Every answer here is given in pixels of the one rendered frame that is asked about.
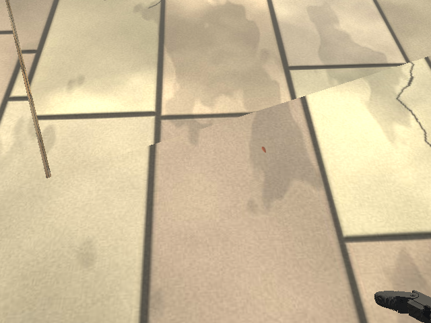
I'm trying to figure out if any right robot hand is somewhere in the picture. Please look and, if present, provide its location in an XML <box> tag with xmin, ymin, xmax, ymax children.
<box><xmin>374</xmin><ymin>290</ymin><xmax>431</xmax><ymax>323</ymax></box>

